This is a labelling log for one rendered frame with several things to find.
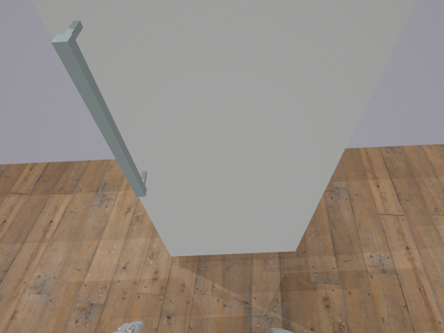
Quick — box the fridge door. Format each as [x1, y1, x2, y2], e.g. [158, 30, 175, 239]
[31, 0, 417, 257]

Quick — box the handle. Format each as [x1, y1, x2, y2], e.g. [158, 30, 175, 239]
[51, 20, 147, 197]

